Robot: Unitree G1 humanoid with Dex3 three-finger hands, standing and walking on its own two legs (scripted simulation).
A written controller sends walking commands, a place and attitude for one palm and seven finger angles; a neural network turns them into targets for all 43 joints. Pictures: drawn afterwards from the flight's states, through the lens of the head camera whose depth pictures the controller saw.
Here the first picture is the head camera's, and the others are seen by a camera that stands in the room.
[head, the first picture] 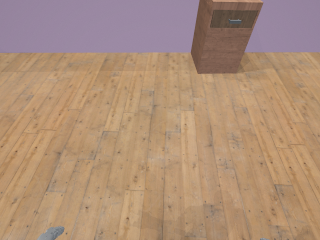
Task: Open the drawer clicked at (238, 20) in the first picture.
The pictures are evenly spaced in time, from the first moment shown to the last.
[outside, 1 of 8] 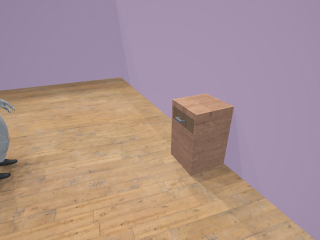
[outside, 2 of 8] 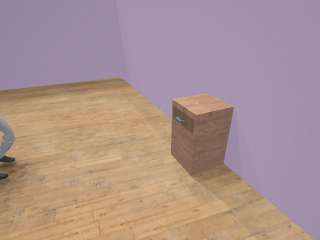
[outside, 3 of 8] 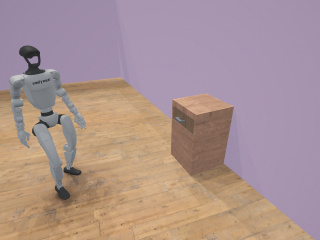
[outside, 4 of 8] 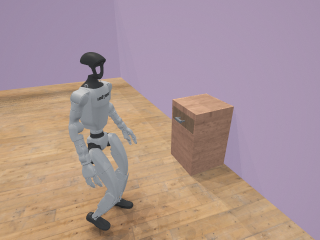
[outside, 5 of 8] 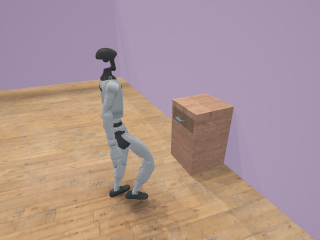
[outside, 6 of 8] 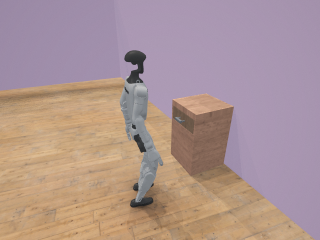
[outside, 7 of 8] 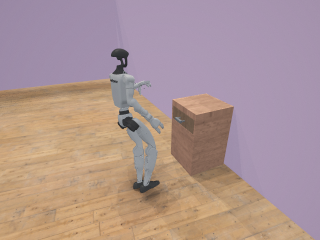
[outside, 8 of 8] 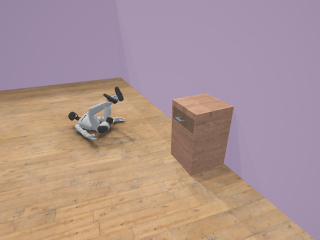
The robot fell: yes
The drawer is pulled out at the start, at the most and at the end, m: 0.00 0.00 0.00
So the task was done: no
